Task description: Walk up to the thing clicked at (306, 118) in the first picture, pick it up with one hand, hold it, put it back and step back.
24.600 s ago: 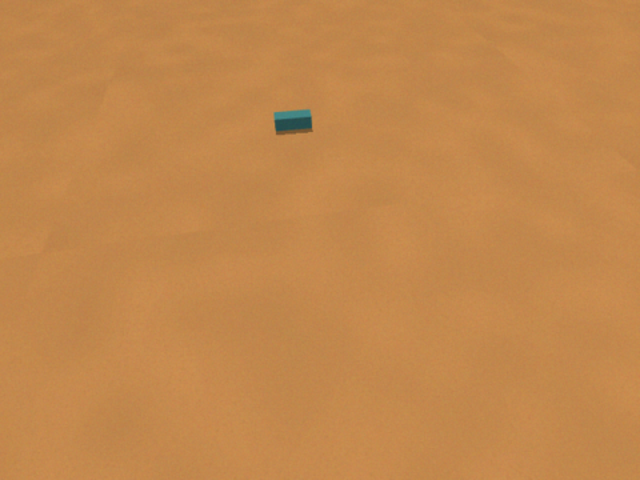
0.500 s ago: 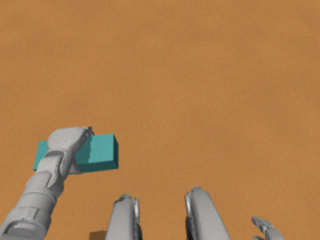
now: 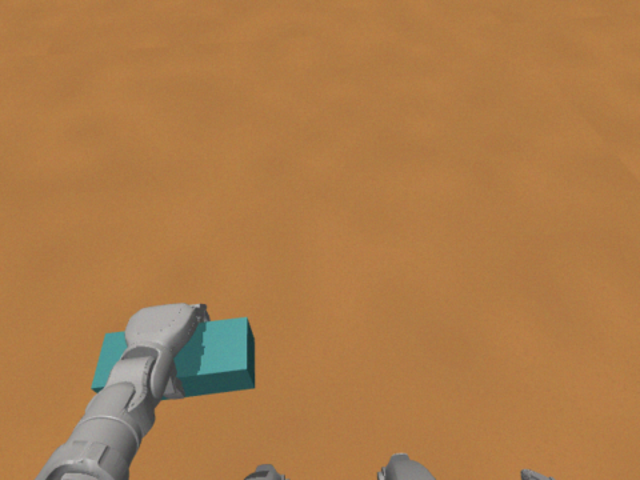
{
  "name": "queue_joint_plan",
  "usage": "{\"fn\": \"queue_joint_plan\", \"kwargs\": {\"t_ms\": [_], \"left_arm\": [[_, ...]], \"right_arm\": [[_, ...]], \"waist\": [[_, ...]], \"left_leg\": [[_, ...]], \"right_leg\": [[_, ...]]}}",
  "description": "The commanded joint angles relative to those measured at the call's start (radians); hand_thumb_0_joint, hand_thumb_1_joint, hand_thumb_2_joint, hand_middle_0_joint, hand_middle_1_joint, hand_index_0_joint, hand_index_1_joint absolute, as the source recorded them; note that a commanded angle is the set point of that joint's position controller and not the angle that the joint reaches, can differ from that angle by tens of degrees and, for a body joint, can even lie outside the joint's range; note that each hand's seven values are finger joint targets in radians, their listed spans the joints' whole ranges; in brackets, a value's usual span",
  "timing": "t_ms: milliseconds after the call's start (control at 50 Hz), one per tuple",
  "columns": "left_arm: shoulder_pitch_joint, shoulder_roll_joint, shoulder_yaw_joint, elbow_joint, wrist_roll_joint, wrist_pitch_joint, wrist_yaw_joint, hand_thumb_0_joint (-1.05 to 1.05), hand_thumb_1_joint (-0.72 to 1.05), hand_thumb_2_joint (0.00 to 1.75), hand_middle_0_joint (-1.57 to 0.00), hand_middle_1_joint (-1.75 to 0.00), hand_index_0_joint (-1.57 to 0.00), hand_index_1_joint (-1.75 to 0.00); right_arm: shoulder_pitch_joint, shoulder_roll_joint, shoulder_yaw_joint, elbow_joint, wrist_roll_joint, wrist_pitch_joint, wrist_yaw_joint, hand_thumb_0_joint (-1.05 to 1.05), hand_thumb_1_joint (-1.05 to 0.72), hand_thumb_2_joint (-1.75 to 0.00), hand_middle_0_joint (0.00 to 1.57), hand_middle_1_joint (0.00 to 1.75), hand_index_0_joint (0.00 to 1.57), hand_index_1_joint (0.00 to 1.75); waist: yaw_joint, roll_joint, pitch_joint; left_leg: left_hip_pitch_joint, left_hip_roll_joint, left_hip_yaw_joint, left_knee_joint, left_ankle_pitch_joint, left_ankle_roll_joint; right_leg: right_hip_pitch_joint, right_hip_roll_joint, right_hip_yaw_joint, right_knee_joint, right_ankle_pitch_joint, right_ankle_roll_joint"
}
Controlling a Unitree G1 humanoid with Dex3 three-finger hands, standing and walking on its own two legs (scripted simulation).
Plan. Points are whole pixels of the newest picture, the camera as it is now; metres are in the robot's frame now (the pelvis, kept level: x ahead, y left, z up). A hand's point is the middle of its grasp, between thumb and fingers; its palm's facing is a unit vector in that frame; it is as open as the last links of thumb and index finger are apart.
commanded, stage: lift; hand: left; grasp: from above
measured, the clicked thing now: (181, 361) +0.33 +0.22 -0.12
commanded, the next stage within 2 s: hold in 0.12 s
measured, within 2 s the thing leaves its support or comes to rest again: neither
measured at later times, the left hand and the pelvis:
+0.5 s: hand (157, 337) +0.33 +0.22 -0.03, palm faces -0.47 -0.04 -0.88, open 10.9 cm; pelvis +0.03 +0.01 +0.04, yaw +0 degrees
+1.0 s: hand (157, 332) +0.33 +0.21 +0.00, palm faces -0.47 -0.03 -0.88, open 10.9 cm; pelvis +0.03 +0.00 +0.05, yaw -1 degrees
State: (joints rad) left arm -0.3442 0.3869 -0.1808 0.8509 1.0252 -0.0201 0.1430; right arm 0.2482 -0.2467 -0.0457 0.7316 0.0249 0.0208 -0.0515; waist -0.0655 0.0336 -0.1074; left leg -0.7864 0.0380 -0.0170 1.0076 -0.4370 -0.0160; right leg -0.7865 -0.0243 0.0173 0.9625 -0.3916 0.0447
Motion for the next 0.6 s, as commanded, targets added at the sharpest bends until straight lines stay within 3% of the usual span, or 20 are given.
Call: {"fn": "queue_joint_plan", "kwargs": {"t_ms": [0,60,100,180,220,280,300,580], "left_arm": [[-0.306,0.221,0.079,-0.199,-0.004,0.004,0.043,0.0,0.67,0.93,-1.01,-0.76,-1.01,-0.76],[-0.31,0.196,0.066,-0.209,-0.013,0.007,0.036,0.0,0.65,0.96,-1.01,-0.77,-1.0,-0.77],[-0.298,0.224,0.082,-0.21,-0.008,0.007,0.036,0.0,0.64,0.95,-1.01,-0.75,-1.0,-0.76],[-0.309,0.193,0.057,-0.232,-0.01,0.002,0.024,0.0,0.63,0.93,-0.99,-0.76,-0.99,-0.76],[-0.304,0.22,0.075,-0.239,-0.011,0.002,0.022,0.0,0.64,0.91,-0.98,-0.76,-0.99,-0.75],[-0.316,0.206,0.056,-0.261,-0.008,-0.003,-0.001,0.0,0.63,0.9,-0.97,-0.76,-0.98,-0.75],[-0.304,0.227,0.071,-0.252,-0.007,-0.007,-0.005,0.0,0.63,0.91,-0.97,-0.75,-0.98,-0.74],[-0.27,0.224,0.069,-0.322,-0.009,-0.019,-0.065,0.0,0.64,0.92,-0.98,-0.76,-0.99,-0.75]], "right_arm": [[0.004,-0.143,-0.045,-0.102,0.006,-0.021,-0.004,0.0,-0.9,-0.9,0.2,0.3,0.2,0.3],[0.001,-0.139,-0.045,-0.107,0.007,-0.016,-0.002,0.0,-0.9,-0.9,0.2,0.3,0.2,0.3],[-0.007,-0.143,-0.046,-0.112,0.009,-0.013,-0.002,0.0,-0.9,-0.9,0.2,0.3,0.2,0.3],[-0.016,-0.139,-0.047,-0.116,0.012,-0.013,-0.002,0.0,-0.9,-0.9,0.2,0.3,0.2,0.3],[-0.023,-0.143,-0.048,-0.12,0.014,-0.011,-0.003,0.0,-0.9,-0.9,0.2,0.3,0.2,0.3],[-0.026,-0.143,-0.049,-0.118,0.014,-0.01,-0.002,0.0,-0.9,-0.9,0.2,0.3,0.2,0.3],[-0.024,-0.148,-0.053,-0.117,0.014,-0.008,-0.004,0.0,-0.9,-0.9,0.2,0.3,0.2,0.3],[-0.043,-0.148,-0.055,-0.146,0.02,0.005,-0.001,0.0,-0.9,-0.9,0.2,0.3,0.2,0.3]], "waist": [[0.014,0.015,-0.305],[0.007,0.015,-0.288],[0.017,0.015,-0.265],[0.019,0.023,-0.26],[0.022,0.012,-0.247],[0.016,0.025,-0.257],[0.023,0.027,-0.257],[0.041,0.008,-0.236]], "left_leg": [[0.264,-0.05,0.014,-0.214,0.199,0.02],[0.302,-0.049,0.013,-0.244,0.227,0.018],[0.32,-0.049,0.017,-0.273,0.211,0.018],[0.374,-0.044,0.012,-0.313,0.235,0.011],[0.381,-0.049,0.015,-0.326,0.237,0.012],[0.424,-0.044,0.015,-0.341,0.28,0.007],[0.431,-0.042,0.016,-0.346,0.297,0.007],[0.492,-0.048,0.03,-0.398,0.4,0.009]], "right_leg": [[0.217,0.043,-0.02,-0.207,0.168,-0.044],[0.243,0.045,-0.021,-0.237,0.191,-0.043],[0.251,0.044,-0.024,-0.259,0.174,-0.045],[0.279,0.052,-0.031,-0.283,0.185,-0.048],[0.295,0.05,-0.027,-0.302,0.19,-0.046],[0.311,0.052,-0.032,-0.313,0.221,-0.048],[0.319,0.054,-0.034,-0.316,0.232,-0.049],[0.411,0.054,-0.03,-0.362,0.322,-0.05]]}}
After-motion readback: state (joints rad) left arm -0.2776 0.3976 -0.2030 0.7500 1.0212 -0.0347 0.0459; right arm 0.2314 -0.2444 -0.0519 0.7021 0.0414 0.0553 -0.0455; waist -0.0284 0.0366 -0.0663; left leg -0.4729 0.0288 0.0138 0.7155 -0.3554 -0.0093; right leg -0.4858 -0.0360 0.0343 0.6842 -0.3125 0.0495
